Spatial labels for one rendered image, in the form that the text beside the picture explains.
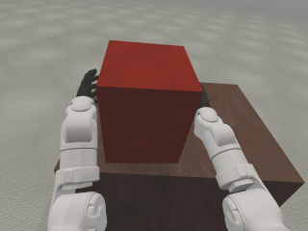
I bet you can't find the robot right upper arm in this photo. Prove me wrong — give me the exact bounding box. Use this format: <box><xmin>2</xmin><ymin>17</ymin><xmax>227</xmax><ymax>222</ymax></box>
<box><xmin>222</xmin><ymin>188</ymin><xmax>295</xmax><ymax>231</ymax></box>

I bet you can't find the robot left upper arm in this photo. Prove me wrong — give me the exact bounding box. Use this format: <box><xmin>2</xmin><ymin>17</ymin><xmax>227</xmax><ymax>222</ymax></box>
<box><xmin>48</xmin><ymin>192</ymin><xmax>108</xmax><ymax>231</ymax></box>

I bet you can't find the carton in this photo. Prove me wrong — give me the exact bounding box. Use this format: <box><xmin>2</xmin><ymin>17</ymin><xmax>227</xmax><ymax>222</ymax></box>
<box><xmin>96</xmin><ymin>40</ymin><xmax>203</xmax><ymax>164</ymax></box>

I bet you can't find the robot left hand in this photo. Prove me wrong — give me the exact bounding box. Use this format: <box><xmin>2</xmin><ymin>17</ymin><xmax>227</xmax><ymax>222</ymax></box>
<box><xmin>76</xmin><ymin>68</ymin><xmax>99</xmax><ymax>104</ymax></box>

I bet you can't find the robot left forearm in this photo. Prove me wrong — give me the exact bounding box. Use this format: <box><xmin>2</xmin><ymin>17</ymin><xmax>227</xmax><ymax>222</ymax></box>
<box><xmin>47</xmin><ymin>96</ymin><xmax>100</xmax><ymax>231</ymax></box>

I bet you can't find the pedestal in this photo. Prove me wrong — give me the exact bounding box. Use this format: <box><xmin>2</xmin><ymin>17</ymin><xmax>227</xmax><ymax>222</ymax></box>
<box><xmin>54</xmin><ymin>82</ymin><xmax>305</xmax><ymax>231</ymax></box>

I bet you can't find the robot right forearm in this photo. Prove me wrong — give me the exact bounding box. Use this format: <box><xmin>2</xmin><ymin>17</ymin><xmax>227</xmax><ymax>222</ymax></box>
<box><xmin>193</xmin><ymin>107</ymin><xmax>285</xmax><ymax>224</ymax></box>

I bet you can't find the robot right hand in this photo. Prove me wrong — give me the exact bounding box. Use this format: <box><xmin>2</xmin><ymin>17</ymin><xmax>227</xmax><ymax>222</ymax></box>
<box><xmin>196</xmin><ymin>82</ymin><xmax>211</xmax><ymax>111</ymax></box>

